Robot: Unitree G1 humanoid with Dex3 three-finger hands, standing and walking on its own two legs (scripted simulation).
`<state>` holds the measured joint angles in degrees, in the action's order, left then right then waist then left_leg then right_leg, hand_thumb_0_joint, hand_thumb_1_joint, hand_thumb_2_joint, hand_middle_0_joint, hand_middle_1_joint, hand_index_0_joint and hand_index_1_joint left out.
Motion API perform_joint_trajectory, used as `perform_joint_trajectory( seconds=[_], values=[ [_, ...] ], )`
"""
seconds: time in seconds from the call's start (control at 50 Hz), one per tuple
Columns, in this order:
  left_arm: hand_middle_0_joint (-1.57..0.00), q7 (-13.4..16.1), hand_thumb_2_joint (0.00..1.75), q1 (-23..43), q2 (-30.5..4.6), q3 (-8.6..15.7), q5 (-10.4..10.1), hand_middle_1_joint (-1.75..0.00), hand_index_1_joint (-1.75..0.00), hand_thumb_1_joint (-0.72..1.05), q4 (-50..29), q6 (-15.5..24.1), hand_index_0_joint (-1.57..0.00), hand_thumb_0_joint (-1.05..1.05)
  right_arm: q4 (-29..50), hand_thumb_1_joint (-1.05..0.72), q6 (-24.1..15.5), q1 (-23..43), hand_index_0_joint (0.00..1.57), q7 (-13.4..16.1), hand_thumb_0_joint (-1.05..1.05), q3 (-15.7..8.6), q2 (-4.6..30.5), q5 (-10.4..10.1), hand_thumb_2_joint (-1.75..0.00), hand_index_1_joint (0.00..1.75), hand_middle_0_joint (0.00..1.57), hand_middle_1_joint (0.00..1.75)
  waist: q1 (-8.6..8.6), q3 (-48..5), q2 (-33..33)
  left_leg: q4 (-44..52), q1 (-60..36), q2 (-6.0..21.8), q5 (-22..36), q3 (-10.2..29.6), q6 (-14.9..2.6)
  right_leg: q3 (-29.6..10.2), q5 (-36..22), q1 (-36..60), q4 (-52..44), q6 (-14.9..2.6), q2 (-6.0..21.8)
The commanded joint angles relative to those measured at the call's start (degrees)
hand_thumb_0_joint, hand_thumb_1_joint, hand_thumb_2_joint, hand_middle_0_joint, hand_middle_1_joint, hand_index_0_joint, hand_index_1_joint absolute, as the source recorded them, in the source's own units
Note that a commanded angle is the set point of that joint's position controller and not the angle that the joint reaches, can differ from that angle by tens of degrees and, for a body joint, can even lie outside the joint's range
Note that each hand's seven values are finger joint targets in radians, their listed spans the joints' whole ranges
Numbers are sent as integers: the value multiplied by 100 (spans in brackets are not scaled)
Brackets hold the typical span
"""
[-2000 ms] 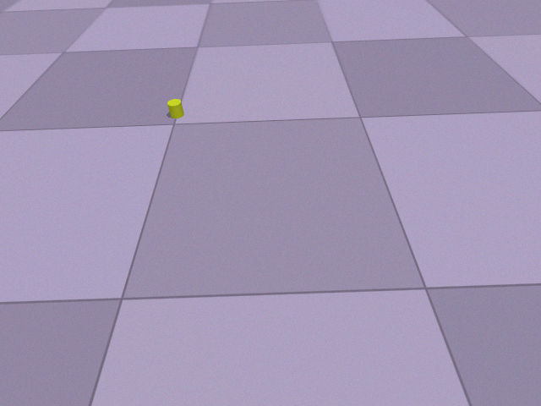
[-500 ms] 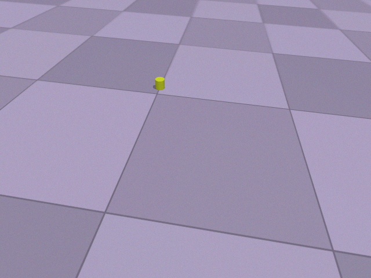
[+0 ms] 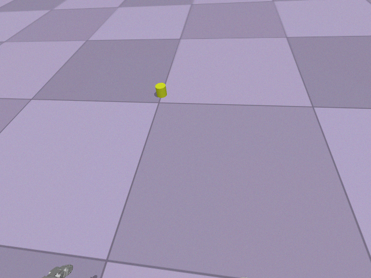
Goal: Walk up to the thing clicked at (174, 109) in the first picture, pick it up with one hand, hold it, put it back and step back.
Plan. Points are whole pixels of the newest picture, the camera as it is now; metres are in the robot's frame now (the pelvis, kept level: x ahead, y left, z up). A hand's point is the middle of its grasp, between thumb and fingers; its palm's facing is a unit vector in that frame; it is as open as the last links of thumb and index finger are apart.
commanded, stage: walk up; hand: left
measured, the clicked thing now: (161, 89) +1.75 +0.25 -0.70
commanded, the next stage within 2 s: none
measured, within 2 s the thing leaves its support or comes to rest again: neither
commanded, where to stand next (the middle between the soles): +1.36 +0.00 m, yaw +2 degrees
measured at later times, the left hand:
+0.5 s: hand (89, 226) +0.32 +0.31 -0.16, palm faces +0.01 -0.94 -0.33, open 7.4 cm
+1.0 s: hand (129, 119) +0.70 +0.24 -0.10, palm faces -0.04 -0.93 -0.38, open 7.4 cm
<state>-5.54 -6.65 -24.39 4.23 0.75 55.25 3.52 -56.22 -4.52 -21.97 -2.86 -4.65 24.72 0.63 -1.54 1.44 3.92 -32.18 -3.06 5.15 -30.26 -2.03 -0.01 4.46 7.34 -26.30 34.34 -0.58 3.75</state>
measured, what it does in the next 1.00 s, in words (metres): walks ahead: left foot, then right foot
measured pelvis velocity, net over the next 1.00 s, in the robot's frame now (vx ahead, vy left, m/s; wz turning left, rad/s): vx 0.56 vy -0.02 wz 0.02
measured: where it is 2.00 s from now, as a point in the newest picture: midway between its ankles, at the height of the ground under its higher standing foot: (198, 159)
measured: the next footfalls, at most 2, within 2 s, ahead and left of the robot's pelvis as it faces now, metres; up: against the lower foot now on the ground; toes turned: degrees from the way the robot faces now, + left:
left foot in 0.38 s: +0.41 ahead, +0.14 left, +0.00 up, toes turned +9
right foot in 0.90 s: +0.68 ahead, -0.12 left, +0.00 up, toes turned -4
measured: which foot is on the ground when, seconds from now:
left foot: down 0.00-0.00, up 0.02-0.36, down 0.38-0.94, up 0.96-1.00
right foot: down 0.00-0.42, up 0.44-0.88, down 0.90-1.00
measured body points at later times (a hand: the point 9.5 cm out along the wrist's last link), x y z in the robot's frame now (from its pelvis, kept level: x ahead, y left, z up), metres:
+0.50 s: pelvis +0.30 +0.04 +0.00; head +0.31 +0.07 +0.45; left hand +0.31 +0.36 -0.13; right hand +0.44 -0.28 -0.07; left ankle +0.37 +0.13 -0.71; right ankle +0.19 -0.13 -0.64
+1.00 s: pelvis +0.56 -0.02 +0.01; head +0.58 -0.05 +0.46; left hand +0.70 +0.28 -0.07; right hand +0.57 -0.35 -0.12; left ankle +0.41 +0.12 -0.64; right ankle +0.64 -0.11 -0.71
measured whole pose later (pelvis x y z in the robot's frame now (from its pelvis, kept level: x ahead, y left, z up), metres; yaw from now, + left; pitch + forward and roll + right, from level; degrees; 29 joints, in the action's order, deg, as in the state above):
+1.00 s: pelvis +0.56 -0.02 +0.01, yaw +1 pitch -2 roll +2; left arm -4.0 -7.0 -21.6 2.6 0.2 50.1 4.7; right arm -53.9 -3.2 -19.9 -1.4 -3.1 23.9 0.0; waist -1.7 4.8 1.6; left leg -58.3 10.1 2.7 -27.2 -1.9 -1.7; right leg 4.4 12.7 -21.8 36.7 -3.0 2.1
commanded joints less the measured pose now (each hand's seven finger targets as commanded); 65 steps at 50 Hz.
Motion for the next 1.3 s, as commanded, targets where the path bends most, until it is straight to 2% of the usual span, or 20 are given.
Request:
perform_joint_trajectory(
  seconds=[0.0, 0.02, 0.06, 0.12, 0.28, 0.34, 0.36, 0.4, 0.42, 0.48, 0.52, 0.58, 0.8, 0.86, 0.88, 0.92, 0.94, 1.04, 1.2, 1.28],
  values=[
    [-20, 252, 90, -1898, -2090, 625, -46, -30, -30, 90, -124, 208, -20, 0, 879, -90, -232, 191, 20, 154, 0, -188, 1238, -83, -90, 30, 20, 30, 1040, -1320, -1977, -4158, 4719, -685, -18, 203, -296, -4116, 1391, 4944, -1717, -1432, 2340],
    [-20, 292, 90, -1502, -2051, 606, -121, -30, -30, 90, -291, 231, -20, 0, 822, -90, -261, 521, 20, 198, 0, -198, 1419, -57, -90, 30, 20, 30, 954, -1018, -1636, -4468, 4727, -331, 292, 547, -285, -4034, 1059, 4353, -1801, -1633, 2431],
    [-20, 348, 90, -1010, -1666, 436, -123, -30, -30, 90, -428, 274, -20, 0, 767, -90, -253, 907, 20, 106, 0, -177, 1241, -154, -90, 30, 20, 30, 645, -248, -1099, -4006, 4036, -117, 1041, 832, -323, -2235, -300, 2800, -1789, -1337, 1667],
    [-20, 359, 90, -645, -1385, 316, -85, -30, -30, 90, -525, 328, -20, 0, 660, -90, -120, 507, 20, -12, 0, -140, 966, -107, -90, 30, 20, 30, 254, 61, -1333, -2991, 3441, 4, 1333, 641, -261, -886, -818, 1878, -1821, -1084, 1153],
    [-20, 257, 90, -358, -1671, 312, 11, -30, -30, 90, -831, 414, -20, 0, 924, -90, -46, 1382, 20, -300, 0, -288, 930, -32, -90, 30, 20, 30, 162, 164, -887, -366, 2020, 34, 2831, -93, -94, -259, 893, 888, -2085, -964, 1145],
    [-20, 274, 90, -458, -1504, 248, 9, -30, -30, 90, -824, 334, -20, 0, 613, -90, -46, 343, 20, -210, 0, -459, 1220, 87, -90, 30, 20, 30, -394, -464, -57, -339, 464, -224, 2311, -320, -284, 42, -201, 618, -373, -797, 949],
    [-20, 301, 90, -798, -1235, 128, 0, -30, -30, 90, -779, 296, -20, 0, 445, -90, -79, -245, 20, -138, 0, -556, 1426, 154, -90, 30, 20, 30, -629, -804, 618, -191, -437, -262, 1506, -103, -483, 276, -364, 94, 1194, -684, 594],
    [-20, 314, 90, -1277, -833, -42, -83, -30, -30, 90, -830, 215, -20, 0, 657, -90, -131, -391, 20, 21, 0, -658, 2055, 123, -90, 30, 20, 30, -488, -882, 1684, 1539, -876, 1746, -560, 4034, -956, -428, 2424, -1526, 3686, -341, -572],
    [-20, 403, 90, -1304, -1488, 87, -98, -30, -30, 90, -754, 169, -20, 0, 812, -90, -134, -21, 20, 37, 0, -673, 2154, -75, -90, 30, 20, 30, -429, -950, 880, 1922, -702, 2060, -357, 4581, -1260, -1010, 2027, -1519, 3891, -379, -328],
    [-20, 365, 90, -1120, -1370, 106, -159, -30, -30, 90, -476, 148, -20, 0, 893, -90, -218, 666, 20, 132, 0, -363, 1467, -135, -90, 30, 20, 30, 38, 15, -106, 1739, 929, 1264, 2247, 2002, -501, -1337, 913, -873, 3361, -189, 152],
    [-20, 304, 90, -1375, -1233, 121, -187, -30, -30, 90, -386, 71, -20, 0, 854, -90, -299, 642, 20, 120, 0, -303, 1326, -153, -90, 30, 20, 30, 231, 46, 137, 1794, 1335, 1008, 2967, 1160, -436, -1162, 742, -391, 2883, -77, 237],
    [-20, 183, 90, -1282, -1157, 117, -111, -30, -30, 90, -474, -16, -20, 0, 953, -90, -358, 753, 20, 117, 0, -321, 1324, -108, -90, 30, 20, 30, 286, 101, 344, 2119, 1211, 1032, 2330, 798, -845, -952, 411, -599, 2503, 69, 280],
    [-20, 14, 90, 375, -874, 107, -13, -30, -30, 90, -931, 13, -20, 0, 850, -90, -163, 265, 20, 136, 0, -358, 1453, -39, -90, 30, 20, 30, -163, 129, 129, 1590, 662, 913, 3205, 124, -920, -75, -393, 217, -206, -175, 45],
    [-20, 120, 90, -585, -1139, 249, -11, -30, -30, 90, -598, 82, -20, 0, 950, -90, -135, 300, 20, 188, 0, -291, 1296, -18, -90, 30, 20, 30, 379, -397, -420, -28, 1051, 729, 3534, -50, -730, -143, 132, 1808, -497, -343, -83],
    [-20, 184, 90, -1287, -1416, 396, 2, -30, -30, 90, -419, 126, -20, 0, 912, -90, -140, -31, 20, 177, 0, -172, 1014, 15, -90, 30, 20, 30, 646, -946, -1023, -1411, 1656, 360, 2997, -252, -548, -531, 680, 2973, -593, -408, 54],
    [-20, 295, 90, -1783, -2095, 557, -34, -30, -30, 90, -414, 149, -20, 0, 930, -90, -108, -263, 20, 175, 0, -98, 1059, -88, -90, 30, 20, 30, 799, -1065, -2133, -3446, 3950, -710, 16, -146, -220, -4289, 1359, 4333, -1798, -1260, 2034],
    [-20, 326, 90, -1507, -2010, 563, -123, -30, -30, 90, -515, 133, -20, 0, 818, -90, -85, -33, 20, 235, 0, -144, 1388, -70, -90, 30, 20, 30, 773, -897, -1668, -3863, 4071, -293, 124, 226, -218, -4167, 1019, 4039, -1783, -1510, 2129],
    [-20, 413, 90, -799, -1243, 286, -150, -30, -30, 90, -717, 227, -20, 0, 621, -90, 18, 23, 20, 112, 0, -94, 986, -121, -90, 30, 20, 30, 195, 108, -1149, -3103, 3120, -69, 1500, 607, -208, -1230, -1204, 1732, -1790, -716, 871],
    [-20, 368, 90, -776, -1377, 345, 10, -30, -30, 90, -998, 342, -20, 0, 933, -90, 158, 990, 20, -129, 0, -211, 950, 30, -90, 30, 20, 30, 291, 698, -977, -1397, 3623, 121, 2363, 451, 140, -887, 1203, 1327, -2711, -811, 935],
    [-20, 360, 90, -1122, -1317, 333, 1, -30, -30, 90, -930, 297, -20, 0, 1066, -90, 26, 1399, 20, -162, 0, -155, 796, 60, -90, 30, 20, 30, 477, 358, -928, -159, 3137, 120, 2618, 170, -17, -582, -360, 2050, -1917, -787, 914]
  ],
)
